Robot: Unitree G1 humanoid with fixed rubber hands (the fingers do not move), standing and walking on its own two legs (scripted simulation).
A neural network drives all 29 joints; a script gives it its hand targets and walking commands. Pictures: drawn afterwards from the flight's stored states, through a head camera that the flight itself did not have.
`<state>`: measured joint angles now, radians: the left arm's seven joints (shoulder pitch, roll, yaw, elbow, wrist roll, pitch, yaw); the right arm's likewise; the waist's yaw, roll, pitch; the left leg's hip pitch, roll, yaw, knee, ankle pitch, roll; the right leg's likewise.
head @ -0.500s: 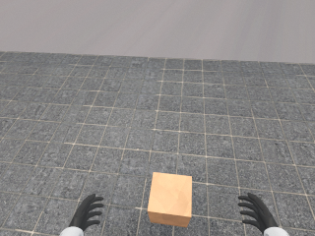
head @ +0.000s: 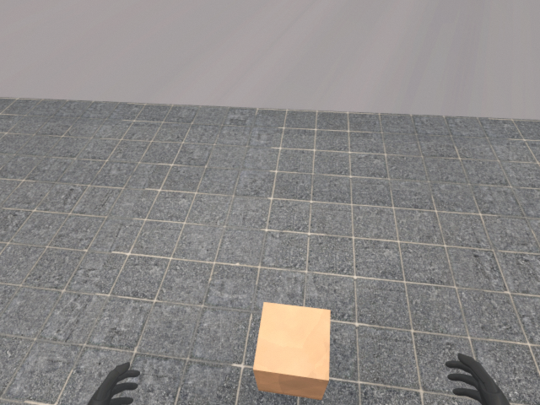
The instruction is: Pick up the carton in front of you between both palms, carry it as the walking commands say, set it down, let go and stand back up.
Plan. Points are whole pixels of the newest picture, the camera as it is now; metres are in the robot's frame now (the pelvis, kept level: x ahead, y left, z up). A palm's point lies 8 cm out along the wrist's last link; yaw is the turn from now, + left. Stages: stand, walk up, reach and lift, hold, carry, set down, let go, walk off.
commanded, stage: stand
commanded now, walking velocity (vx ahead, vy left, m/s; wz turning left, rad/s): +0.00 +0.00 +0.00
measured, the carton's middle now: (293, 351) +0.40 -0.01 -0.65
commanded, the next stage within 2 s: none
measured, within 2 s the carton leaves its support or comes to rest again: neither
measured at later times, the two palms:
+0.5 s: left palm out of the picture +0.11 +0.30 -0.09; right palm out of the picture +0.13 -0.29 -0.09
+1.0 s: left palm out of the picture +0.08 +0.31 -0.09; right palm out of the picture +0.10 -0.30 -0.09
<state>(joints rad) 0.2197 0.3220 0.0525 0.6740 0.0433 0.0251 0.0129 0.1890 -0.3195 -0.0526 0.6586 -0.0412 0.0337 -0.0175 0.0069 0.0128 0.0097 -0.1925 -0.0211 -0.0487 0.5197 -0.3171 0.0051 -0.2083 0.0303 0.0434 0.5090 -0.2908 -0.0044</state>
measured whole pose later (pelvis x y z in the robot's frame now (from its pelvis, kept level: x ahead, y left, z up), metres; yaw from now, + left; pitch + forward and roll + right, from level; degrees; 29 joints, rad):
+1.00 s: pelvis -0.01 +0.00 +0.01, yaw +1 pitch -2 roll +0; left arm 0.15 0.37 0.01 0.97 0.02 0.00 0.01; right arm 0.14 -0.38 0.00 0.98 -0.02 -0.01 -0.02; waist 0.01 0.01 0.02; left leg -0.10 -0.02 -0.05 0.37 -0.23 0.01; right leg -0.11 0.01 0.03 0.37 -0.21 0.00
